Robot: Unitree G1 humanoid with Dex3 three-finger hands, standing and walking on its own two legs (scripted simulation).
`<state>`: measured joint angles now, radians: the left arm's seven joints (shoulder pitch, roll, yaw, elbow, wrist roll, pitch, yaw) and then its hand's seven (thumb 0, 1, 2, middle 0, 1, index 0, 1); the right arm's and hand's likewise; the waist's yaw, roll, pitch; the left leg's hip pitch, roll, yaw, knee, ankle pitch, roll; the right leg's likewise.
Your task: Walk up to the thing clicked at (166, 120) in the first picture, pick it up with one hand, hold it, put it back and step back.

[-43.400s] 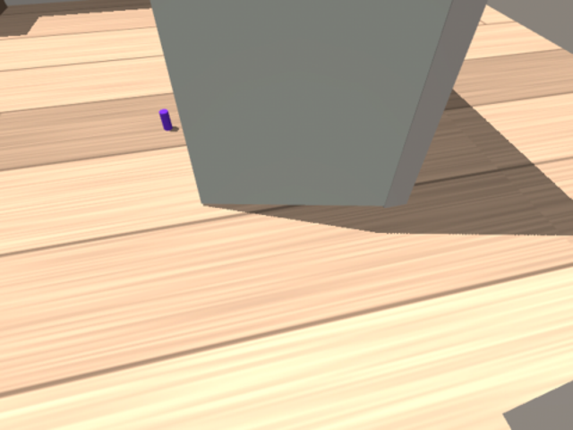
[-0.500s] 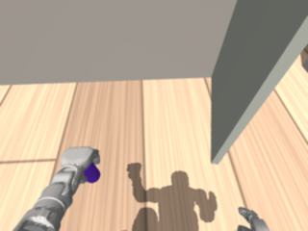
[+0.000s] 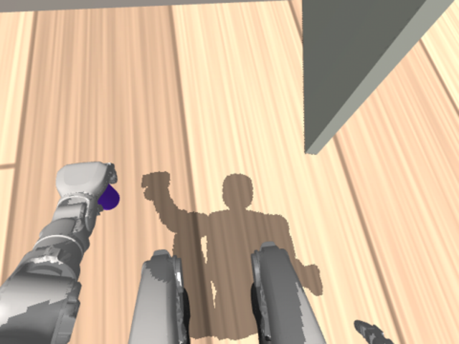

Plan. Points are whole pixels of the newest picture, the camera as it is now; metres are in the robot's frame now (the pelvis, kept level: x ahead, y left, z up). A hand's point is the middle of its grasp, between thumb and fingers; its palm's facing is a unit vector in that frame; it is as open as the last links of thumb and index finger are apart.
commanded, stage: crouch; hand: left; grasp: from above
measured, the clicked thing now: (100, 193) +0.42 +0.24 -0.17
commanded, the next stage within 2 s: lower in 1.00 s
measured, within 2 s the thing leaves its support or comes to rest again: neither
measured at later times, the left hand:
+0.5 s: hand (112, 207) +0.42 +0.25 -0.28, palm faces -0.44 -0.03 -0.90, open 7.8 cm
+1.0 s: hand (118, 213) +0.42 +0.25 -0.34, palm faces -0.44 -0.03 -0.90, open 7.7 cm
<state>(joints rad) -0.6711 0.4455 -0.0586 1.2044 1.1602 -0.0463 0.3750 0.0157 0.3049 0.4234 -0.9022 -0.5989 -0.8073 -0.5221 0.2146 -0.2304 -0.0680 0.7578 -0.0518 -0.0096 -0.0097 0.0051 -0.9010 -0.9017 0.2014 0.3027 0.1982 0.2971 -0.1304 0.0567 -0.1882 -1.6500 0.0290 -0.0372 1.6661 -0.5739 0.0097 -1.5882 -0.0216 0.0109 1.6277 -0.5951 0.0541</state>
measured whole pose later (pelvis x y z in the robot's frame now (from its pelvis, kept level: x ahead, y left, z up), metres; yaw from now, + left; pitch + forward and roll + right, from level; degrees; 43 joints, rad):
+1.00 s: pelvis -0.02 -0.01 -0.17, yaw -4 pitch +35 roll -6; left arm -0.80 0.61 0.08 1.33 1.23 -0.16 0.43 0.01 0.29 0.43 -0.92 -0.58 -0.82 -0.51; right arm 0.14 -0.25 -0.02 0.78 -0.12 -0.06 0.11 0.00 -0.92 -0.91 0.20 0.30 0.20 0.30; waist -0.17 0.01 -0.11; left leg -2.20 0.03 -0.12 2.24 -0.65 -0.02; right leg -2.12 0.02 -0.02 2.19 -0.68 0.05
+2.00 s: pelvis -0.01 -0.02 -0.24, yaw -7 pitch +31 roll -8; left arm -0.85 0.72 0.18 1.51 1.29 -0.24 0.54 0.02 0.30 0.40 -0.95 -0.51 -0.85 -0.45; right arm 0.09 -0.27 0.05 0.81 -0.20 -0.10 0.17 0.00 -0.91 -0.90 0.20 0.30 0.20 0.30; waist -0.23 -0.04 0.00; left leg -2.35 0.02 -0.20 2.48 -0.69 -0.04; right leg -2.26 0.04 -0.06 2.40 -0.70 0.06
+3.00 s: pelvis -0.01 -0.01 -0.26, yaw -9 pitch +29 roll -11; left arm -0.87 0.78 0.18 1.62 1.30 -0.22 0.65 0.00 -0.08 0.68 -0.44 -0.73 -0.45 -0.72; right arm 0.09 -0.29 0.11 0.82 -0.27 -0.18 0.27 0.00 -0.90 -0.90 0.20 0.30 0.20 0.30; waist -0.27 -0.06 0.02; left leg -2.37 0.01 -0.24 2.55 -0.70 -0.04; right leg -2.26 0.06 -0.09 2.43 -0.70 0.07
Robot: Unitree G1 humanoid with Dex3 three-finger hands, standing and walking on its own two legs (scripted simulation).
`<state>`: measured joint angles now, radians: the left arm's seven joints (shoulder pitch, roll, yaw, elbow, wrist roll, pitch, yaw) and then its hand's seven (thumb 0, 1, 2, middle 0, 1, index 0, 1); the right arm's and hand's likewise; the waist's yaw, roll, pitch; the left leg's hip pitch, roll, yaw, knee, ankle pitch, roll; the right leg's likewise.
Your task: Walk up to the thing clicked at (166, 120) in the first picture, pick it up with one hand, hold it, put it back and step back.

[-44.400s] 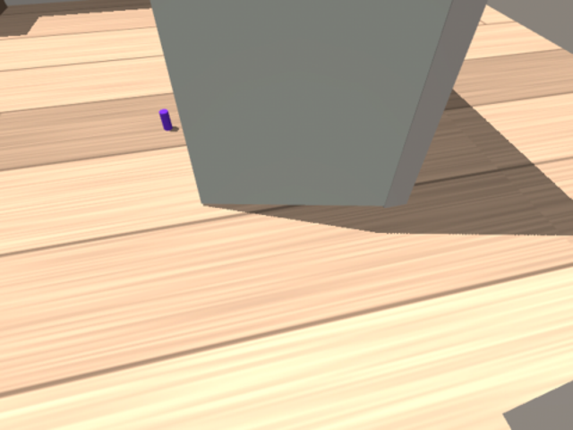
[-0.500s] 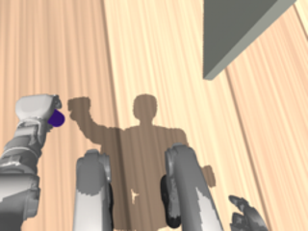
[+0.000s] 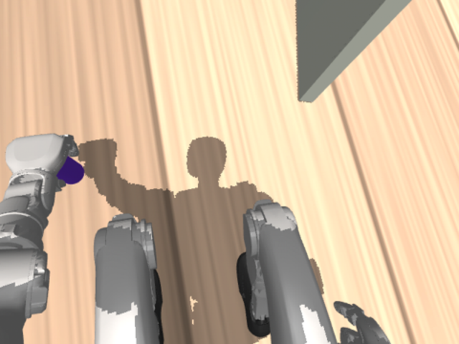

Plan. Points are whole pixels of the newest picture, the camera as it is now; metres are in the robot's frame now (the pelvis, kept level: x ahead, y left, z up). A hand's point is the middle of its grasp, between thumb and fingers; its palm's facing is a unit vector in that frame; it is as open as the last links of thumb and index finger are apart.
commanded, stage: lower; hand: left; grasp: from above
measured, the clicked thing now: (61, 167) +0.44 +0.29 -0.21
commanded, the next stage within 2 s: rest in 0.44 s
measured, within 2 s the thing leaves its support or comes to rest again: rests again in 1.02 s
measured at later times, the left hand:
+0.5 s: hand (65, 180) +0.42 +0.28 -0.22, palm faces -0.45 -0.08 -0.89, open 7.7 cm
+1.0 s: hand (75, 178) +0.43 +0.28 -0.27, palm faces -0.45 -0.11 -0.89, open 7.7 cm
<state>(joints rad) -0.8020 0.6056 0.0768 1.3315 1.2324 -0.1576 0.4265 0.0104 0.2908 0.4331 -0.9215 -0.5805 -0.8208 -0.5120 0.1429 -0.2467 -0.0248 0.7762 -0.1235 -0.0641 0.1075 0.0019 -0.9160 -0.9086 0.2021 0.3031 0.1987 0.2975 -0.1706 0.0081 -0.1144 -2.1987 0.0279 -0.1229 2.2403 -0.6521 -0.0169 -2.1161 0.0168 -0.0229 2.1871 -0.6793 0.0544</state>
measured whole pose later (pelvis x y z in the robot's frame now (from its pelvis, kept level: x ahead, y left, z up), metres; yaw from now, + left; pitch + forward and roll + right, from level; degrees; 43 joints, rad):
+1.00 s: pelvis +0.01 +0.00 -0.07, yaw -3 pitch +31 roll -8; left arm -0.85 0.72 0.18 1.51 1.29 -0.24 0.54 0.02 0.30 0.40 -0.95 -0.51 -0.85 -0.45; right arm 0.09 -0.27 0.05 0.81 -0.20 -0.10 0.17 0.00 -0.91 -0.90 0.20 0.30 0.20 0.30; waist -0.23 -0.04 0.00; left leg -2.35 0.02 -0.20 2.48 -0.69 -0.04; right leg -2.26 0.04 -0.06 2.40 -0.70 0.06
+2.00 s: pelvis +0.01 +0.00 -0.08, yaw -6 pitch +29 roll -11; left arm -0.87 0.78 0.18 1.62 1.30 -0.22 0.65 0.00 -0.08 0.68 -0.44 -0.73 -0.45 -0.72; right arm 0.09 -0.29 0.11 0.82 -0.27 -0.18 0.27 0.00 -0.90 -0.90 0.20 0.30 0.20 0.30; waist -0.27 -0.06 0.02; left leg -2.37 0.01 -0.24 2.55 -0.70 -0.04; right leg -2.26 0.06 -0.09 2.43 -0.70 0.07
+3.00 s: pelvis +0.00 +0.00 +0.01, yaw +0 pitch +33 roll -6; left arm -0.74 0.65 0.00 1.10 1.06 -0.09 0.15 0.00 -0.55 1.01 -0.09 -1.00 -0.08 -1.01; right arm 0.10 -0.28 -0.02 0.70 -0.07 -0.03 0.16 0.00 -0.92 -0.91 0.20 0.30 0.20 0.30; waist -0.11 0.05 -0.14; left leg -2.12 0.03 -0.13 2.22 -0.67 -0.02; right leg -2.05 0.02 -0.04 2.16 -0.69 0.05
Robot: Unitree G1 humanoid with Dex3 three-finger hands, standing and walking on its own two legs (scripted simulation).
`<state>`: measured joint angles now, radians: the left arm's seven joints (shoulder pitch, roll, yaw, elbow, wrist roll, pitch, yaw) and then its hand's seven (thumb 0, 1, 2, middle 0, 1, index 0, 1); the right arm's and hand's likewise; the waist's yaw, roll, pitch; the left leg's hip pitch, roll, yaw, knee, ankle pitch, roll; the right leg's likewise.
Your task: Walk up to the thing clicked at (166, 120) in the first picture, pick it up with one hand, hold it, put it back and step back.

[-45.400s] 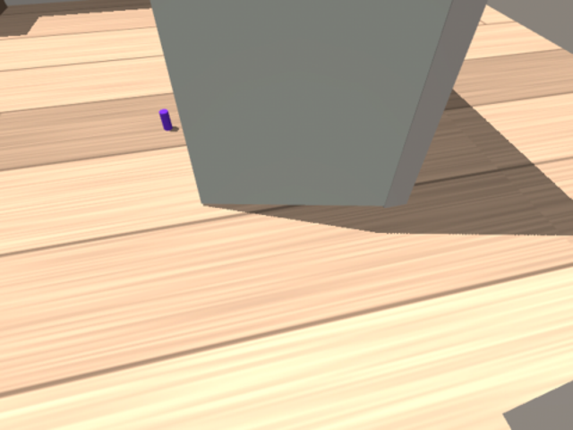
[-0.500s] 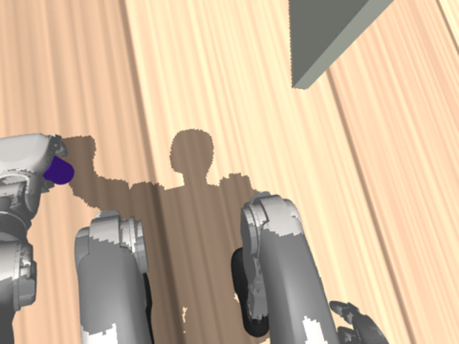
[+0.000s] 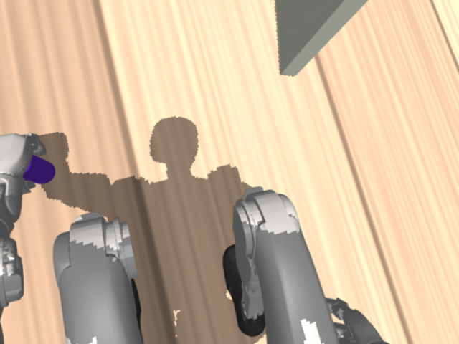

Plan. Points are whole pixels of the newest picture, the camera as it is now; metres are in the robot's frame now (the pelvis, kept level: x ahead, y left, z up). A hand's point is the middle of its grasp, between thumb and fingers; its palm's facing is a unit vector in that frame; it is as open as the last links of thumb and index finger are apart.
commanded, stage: rest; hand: left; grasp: from above
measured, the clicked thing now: (29, 167) +0.43 +0.30 -0.24
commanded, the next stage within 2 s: open in 0.38 s
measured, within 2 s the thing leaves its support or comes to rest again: rests again in 0.02 s
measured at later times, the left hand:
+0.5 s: hand (19, 175) +0.41 +0.31 -0.21, palm faces -0.44 -0.12 -0.89, open 7.7 cm
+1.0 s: hand (23, 171) +0.41 +0.31 -0.22, palm faces -0.40 -0.12 -0.91, open 11.3 cm
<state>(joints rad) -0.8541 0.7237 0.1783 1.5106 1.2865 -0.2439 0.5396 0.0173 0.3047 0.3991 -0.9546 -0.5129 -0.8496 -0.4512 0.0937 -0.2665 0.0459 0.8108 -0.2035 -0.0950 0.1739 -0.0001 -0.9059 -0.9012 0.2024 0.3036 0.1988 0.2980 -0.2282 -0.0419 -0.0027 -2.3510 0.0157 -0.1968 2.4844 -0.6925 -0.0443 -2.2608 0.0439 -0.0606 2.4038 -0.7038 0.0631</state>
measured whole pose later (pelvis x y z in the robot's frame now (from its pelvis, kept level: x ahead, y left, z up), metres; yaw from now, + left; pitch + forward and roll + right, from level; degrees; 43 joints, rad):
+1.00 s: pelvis +0.00 +0.01 -0.01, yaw -3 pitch +29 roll -11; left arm -0.87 0.78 0.18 1.62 1.30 -0.22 0.65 0.00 -0.08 0.68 -0.44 -0.73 -0.45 -0.72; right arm 0.09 -0.29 0.11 0.82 -0.27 -0.18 0.27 0.00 -0.90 -0.90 0.20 0.30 0.20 0.30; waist -0.27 -0.06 0.02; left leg -2.37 0.01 -0.24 2.55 -0.70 -0.04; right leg -2.26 0.06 -0.09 2.43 -0.70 0.07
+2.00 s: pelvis -0.01 +0.00 +0.08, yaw +3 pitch +33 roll -6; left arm -0.74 0.65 0.00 1.10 1.06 -0.09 0.15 0.00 -0.55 1.01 -0.09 -1.00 -0.08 -1.01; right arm 0.10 -0.28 -0.02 0.70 -0.07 -0.03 0.16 0.00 -0.92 -0.91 0.20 0.30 0.20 0.30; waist -0.11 0.05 -0.14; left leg -2.12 0.03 -0.13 2.22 -0.67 -0.02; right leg -2.05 0.02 -0.04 2.16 -0.69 0.05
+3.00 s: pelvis +0.00 +0.01 +0.17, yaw +5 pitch +32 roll -6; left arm -0.33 0.46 0.01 0.61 0.68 0.01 0.09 0.00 0.42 0.85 -0.22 -0.40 -0.21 -0.40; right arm 0.15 -0.28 -0.04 0.65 0.00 -0.01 0.07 0.01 -0.90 -0.90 0.20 0.30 0.20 0.30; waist -0.07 0.04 -0.21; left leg -1.86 0.03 -0.10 1.94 -0.65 -0.01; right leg -1.78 0.00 -0.03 1.88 -0.67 0.05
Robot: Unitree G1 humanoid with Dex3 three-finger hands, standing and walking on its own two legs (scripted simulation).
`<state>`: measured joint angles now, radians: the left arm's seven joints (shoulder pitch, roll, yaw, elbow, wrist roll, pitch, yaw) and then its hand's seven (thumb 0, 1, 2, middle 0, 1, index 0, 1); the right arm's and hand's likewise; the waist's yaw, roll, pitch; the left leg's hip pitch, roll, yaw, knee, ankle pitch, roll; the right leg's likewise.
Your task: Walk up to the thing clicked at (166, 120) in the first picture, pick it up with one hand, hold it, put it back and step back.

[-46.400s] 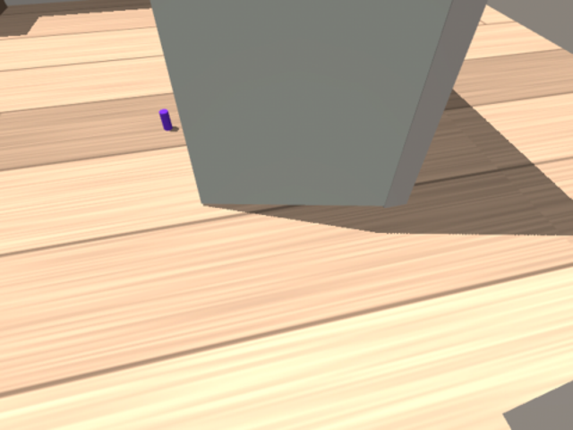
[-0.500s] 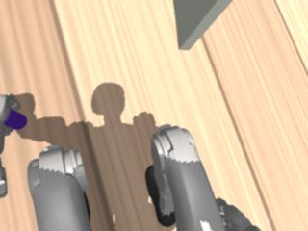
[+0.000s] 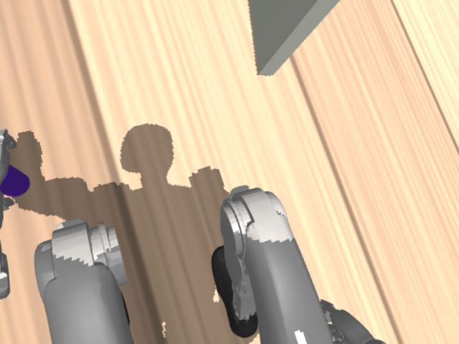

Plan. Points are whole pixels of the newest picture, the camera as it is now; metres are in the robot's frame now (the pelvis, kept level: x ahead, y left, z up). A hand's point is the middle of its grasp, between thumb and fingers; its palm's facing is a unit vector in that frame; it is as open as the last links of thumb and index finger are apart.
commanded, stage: open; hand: left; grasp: from above
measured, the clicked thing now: (3, 178) +0.42 +0.32 -0.24
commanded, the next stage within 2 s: withdraw in 0.30 s
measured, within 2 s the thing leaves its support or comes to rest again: neither
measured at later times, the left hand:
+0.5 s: hand out of the picture +0.40 +0.32 -0.20, palm faces -0.40 -0.15 -0.90, open 13.3 cm
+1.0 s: hand out of the picture +0.38 +0.35 -0.01, palm faces -0.46 -0.10 -0.88, open 14.2 cm
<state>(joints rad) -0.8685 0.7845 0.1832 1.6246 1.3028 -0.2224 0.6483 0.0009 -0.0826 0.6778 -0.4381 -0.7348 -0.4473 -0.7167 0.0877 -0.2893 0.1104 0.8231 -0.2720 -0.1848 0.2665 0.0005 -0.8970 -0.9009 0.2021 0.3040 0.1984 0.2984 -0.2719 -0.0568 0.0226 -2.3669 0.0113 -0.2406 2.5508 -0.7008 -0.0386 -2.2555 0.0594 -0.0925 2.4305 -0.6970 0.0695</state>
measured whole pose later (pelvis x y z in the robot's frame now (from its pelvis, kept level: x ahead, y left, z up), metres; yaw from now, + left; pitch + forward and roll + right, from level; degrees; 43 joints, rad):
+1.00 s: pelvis -0.01 -0.01 +0.10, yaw +5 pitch +33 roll -6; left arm -0.74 0.65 0.00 1.10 1.06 -0.09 0.15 0.00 -0.55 1.01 -0.09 -1.00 -0.08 -1.01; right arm 0.10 -0.28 -0.02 0.70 -0.07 -0.03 0.16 0.00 -0.92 -0.91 0.20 0.30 0.20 0.30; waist -0.11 0.05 -0.14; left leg -2.12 0.03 -0.13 2.22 -0.67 -0.02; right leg -2.05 0.02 -0.04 2.16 -0.69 0.05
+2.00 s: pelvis +0.00 +0.00 +0.19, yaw +8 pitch +32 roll -6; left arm -0.33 0.46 0.01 0.61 0.68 0.01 0.09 0.00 0.42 0.85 -0.22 -0.40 -0.21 -0.40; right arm 0.15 -0.28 -0.04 0.65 0.00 -0.01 0.07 0.01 -0.90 -0.90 0.20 0.30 0.20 0.30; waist -0.07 0.04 -0.21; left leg -1.86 0.03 -0.10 1.94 -0.65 -0.01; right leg -1.78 0.00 -0.03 1.88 -0.67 0.05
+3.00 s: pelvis +0.07 +0.01 +0.42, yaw +13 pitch +10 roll -3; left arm 0.50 0.22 0.04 -0.13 -0.06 0.47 0.01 0.01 0.89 0.89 -0.20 -0.30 -0.20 -0.30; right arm 0.28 -0.22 0.03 0.51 0.01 -0.24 -0.18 0.01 -0.90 -0.90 0.20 0.30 0.20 0.30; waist -0.04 0.05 -0.17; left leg -0.71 0.03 -0.07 1.01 -0.47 -0.01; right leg -0.63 -0.02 -0.05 0.94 -0.47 0.03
